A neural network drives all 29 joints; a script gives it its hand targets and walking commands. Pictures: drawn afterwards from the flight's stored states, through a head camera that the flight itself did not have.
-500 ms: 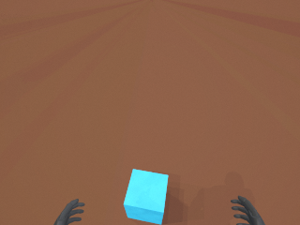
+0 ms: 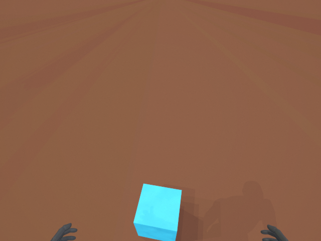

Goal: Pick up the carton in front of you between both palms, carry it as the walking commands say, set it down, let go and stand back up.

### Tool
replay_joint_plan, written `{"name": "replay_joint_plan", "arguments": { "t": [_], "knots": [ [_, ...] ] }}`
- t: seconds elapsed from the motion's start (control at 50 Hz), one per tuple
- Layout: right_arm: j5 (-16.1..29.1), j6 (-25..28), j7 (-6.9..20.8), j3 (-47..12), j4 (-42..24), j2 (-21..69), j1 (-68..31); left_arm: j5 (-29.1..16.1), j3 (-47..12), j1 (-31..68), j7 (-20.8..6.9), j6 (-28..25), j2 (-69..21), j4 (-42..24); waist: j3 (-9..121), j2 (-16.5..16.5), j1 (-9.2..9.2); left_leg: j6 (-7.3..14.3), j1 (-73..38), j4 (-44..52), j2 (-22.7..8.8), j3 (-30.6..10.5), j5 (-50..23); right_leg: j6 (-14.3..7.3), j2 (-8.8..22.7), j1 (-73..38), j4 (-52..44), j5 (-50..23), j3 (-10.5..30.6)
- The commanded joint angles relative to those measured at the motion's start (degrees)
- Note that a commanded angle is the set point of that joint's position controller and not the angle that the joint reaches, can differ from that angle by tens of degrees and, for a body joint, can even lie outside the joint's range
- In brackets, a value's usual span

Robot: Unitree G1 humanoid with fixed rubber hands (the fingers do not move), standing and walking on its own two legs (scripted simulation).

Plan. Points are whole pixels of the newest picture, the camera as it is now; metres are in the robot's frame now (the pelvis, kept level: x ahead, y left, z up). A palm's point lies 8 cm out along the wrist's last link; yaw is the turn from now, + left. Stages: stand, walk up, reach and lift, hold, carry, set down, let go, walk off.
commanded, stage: stand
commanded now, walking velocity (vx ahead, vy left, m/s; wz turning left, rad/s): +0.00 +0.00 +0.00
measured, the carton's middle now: (159, 213) +0.41 +0.04 -0.65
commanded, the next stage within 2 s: none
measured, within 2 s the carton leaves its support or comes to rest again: neither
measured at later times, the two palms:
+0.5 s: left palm out of the picture +0.08 +0.30 -0.09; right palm out of the picture +0.09 -0.30 -0.09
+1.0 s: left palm out of the picture +0.06 +0.31 -0.09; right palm out of the picture +0.06 -0.31 -0.10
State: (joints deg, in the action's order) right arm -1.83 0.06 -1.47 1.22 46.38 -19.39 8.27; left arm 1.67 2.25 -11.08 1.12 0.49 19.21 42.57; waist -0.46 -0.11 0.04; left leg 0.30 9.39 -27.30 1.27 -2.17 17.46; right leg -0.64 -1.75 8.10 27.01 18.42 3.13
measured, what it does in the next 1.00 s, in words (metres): stands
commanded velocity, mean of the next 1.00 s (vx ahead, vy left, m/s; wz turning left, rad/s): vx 0.00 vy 0.00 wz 0.00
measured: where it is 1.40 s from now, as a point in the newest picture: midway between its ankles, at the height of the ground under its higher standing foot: outside the picture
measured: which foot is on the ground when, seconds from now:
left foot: down 0.00-1.00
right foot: down 0.00-1.00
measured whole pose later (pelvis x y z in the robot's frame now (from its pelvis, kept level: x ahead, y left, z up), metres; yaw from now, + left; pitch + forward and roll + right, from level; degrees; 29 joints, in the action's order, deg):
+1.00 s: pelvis -0.03 +0.00 +0.01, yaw +0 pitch -2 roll +0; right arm -1.0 1.0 -0.9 0.0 58.7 -21.7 6.9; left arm 0.9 0.9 -8.2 0.6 -0.6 21.7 56.3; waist -1.6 -0.2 -0.2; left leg 0.0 6.5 -20.1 0.8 -2.3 11.1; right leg -0.5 -1.5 5.3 19.9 12.2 2.9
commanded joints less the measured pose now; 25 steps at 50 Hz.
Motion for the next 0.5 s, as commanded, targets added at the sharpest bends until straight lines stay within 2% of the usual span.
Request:
{"name": "replay_joint_plan", "arguments": {
  "t": [0.0, 0.48],
  "knots": [
    [0.1, 0.8, -0.3, 2.0, -2.4, -8.7, -1.6, -0.1, 2.2, 0.9, 0.3, -0.8, 8.9, -2.6, 3.9, 0.0, -0.02, 0.3, -3.8, 2.0, -5.7, -4.1, -24.2, 0.2, 5.8, 0.2, -2.8, -23.0, 3.7],
    [0.4, 1.4, 0.1, 1.0, 5.6, -10.5, -3.0, -0.4, 1.2, 3.2, -0.1, -1.4, 10.8, 6.1, 0.6, 0.1, -0.06, 0.8, -3.5, 7.8, -6.7, -5.3, -15.1, -0.4, 6.8, -0.3, -8.5, -14.8, 5.0]
  ]
}}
